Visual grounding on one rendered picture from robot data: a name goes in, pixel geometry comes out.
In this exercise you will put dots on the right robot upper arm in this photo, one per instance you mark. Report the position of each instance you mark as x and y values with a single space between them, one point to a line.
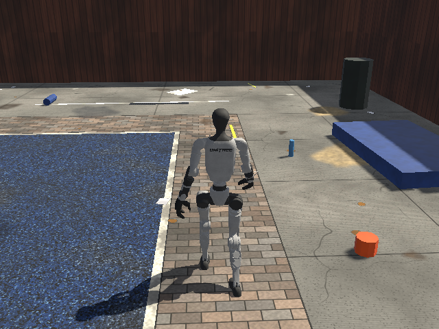
244 155

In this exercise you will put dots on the left robot hand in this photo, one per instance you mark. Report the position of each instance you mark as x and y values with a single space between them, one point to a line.
178 207

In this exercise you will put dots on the robot left shin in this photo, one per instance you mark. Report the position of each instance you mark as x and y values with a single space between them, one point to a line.
204 242

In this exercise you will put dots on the robot shin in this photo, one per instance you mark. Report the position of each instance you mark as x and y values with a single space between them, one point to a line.
235 262
204 242

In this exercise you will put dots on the right robot forearm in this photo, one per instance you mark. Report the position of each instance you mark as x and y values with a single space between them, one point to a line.
249 176

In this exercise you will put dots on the left robot forearm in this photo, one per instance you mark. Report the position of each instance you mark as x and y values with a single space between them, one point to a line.
186 185

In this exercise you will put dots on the robot right shin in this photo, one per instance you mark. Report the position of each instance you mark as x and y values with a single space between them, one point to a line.
235 262

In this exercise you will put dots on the right robot hand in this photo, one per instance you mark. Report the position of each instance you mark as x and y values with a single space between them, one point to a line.
247 186

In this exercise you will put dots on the left robot upper arm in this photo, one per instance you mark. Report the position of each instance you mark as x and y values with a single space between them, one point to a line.
195 156

